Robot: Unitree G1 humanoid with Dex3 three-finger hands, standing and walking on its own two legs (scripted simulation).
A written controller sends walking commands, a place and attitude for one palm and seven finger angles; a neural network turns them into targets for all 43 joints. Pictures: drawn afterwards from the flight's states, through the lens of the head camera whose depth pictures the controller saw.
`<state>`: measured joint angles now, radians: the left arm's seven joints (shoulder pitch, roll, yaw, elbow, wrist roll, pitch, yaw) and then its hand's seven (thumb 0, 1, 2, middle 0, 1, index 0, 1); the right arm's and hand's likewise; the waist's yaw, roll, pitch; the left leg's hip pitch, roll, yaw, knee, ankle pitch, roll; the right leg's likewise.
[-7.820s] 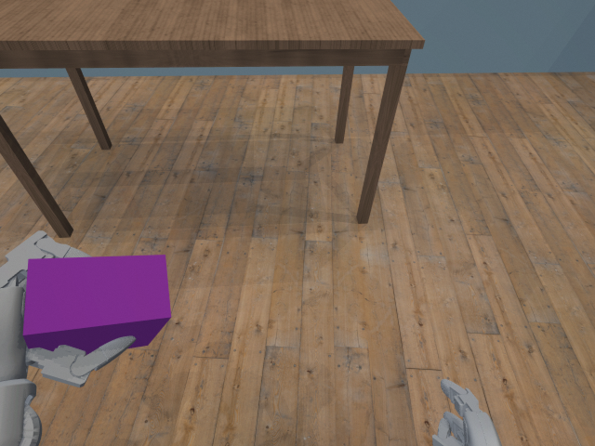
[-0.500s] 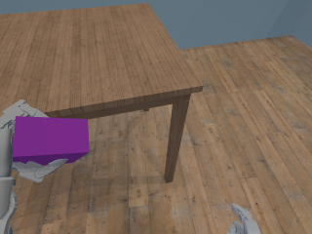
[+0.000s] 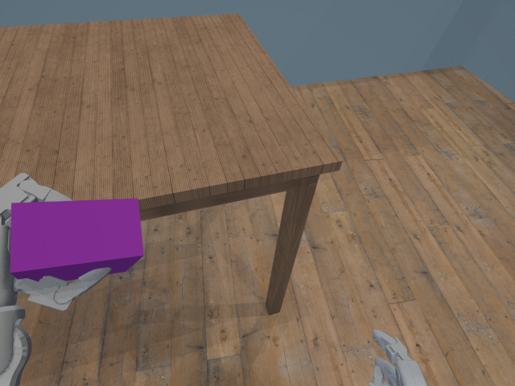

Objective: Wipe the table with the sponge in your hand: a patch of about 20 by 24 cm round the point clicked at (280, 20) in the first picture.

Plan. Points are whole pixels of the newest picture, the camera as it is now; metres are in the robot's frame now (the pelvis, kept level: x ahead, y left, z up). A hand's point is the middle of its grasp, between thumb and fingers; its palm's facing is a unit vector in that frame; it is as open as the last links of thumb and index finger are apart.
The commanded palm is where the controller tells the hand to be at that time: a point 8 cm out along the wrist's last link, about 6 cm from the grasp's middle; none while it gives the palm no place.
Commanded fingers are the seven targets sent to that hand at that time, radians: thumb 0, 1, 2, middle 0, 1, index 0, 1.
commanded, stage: shuffle to correct the standing spot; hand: left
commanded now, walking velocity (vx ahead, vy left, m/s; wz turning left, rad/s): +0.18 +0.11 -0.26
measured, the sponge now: (97, 242) +0.24 +0.22 +0.15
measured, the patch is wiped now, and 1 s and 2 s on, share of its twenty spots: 0.00 0.00 0.00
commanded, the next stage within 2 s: come to a stop and stand still in 0.82 s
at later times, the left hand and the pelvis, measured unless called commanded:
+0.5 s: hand (54, 190) +0.30 +0.30 +0.16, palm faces +0.42 -0.84 -0.34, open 10.1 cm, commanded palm +0.24 +0.33 +0.18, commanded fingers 0.00 0.10 1.30 -1.20 -1.60 -1.20 -1.60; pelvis +0.07 +0.05 -0.02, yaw -3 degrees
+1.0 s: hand (71, 148) +0.37 +0.31 +0.17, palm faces +0.40 -0.84 -0.37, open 10.1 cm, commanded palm +0.32 +0.35 +0.18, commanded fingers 0.00 0.10 1.30 -1.20 -1.60 -1.20 -1.60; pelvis +0.15 +0.07 -0.01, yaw -2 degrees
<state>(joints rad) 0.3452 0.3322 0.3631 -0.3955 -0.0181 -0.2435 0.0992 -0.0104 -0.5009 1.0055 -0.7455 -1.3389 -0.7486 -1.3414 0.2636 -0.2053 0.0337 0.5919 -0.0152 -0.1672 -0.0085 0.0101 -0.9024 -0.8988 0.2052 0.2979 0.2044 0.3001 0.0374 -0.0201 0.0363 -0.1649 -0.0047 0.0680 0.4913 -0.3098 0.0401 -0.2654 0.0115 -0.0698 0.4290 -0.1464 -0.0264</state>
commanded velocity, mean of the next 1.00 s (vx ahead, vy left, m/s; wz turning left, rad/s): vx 0.14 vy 0.10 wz -0.06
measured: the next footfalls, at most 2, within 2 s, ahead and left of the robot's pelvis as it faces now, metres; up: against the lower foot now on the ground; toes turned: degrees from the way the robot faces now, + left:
right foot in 0.72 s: +0.21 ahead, -0.01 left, +0.00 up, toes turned -6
left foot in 1.02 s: +0.24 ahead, +0.21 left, +0.00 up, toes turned -4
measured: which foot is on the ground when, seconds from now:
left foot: down 0.00-0.72, up 0.74-1.00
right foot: down 0.00-0.38, up 0.40-0.70, down 0.72-1.00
